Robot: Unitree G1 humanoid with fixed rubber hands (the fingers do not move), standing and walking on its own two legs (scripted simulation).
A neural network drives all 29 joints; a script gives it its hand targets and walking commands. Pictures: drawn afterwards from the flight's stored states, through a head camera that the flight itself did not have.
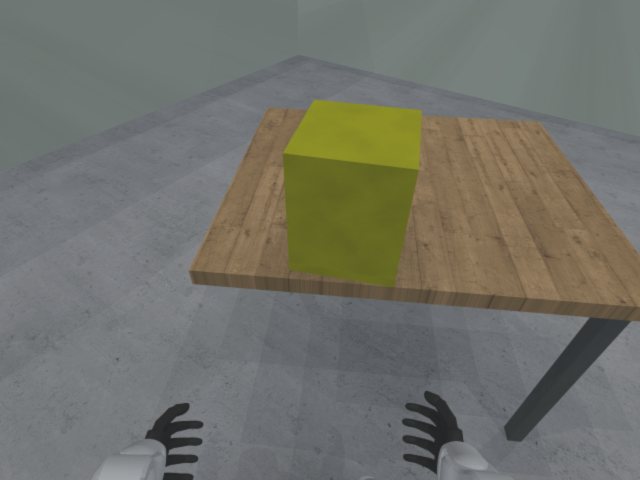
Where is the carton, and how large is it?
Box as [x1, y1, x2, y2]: [283, 100, 421, 287]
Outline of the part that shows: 314,100 283,152 289,269 393,287 418,171 421,110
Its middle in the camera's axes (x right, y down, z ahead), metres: +0.07 -0.10 +0.72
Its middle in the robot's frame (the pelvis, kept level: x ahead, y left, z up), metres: +0.61 -0.07 +0.06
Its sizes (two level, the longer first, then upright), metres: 0.210 0.200 0.250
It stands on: a table, 0.67 m high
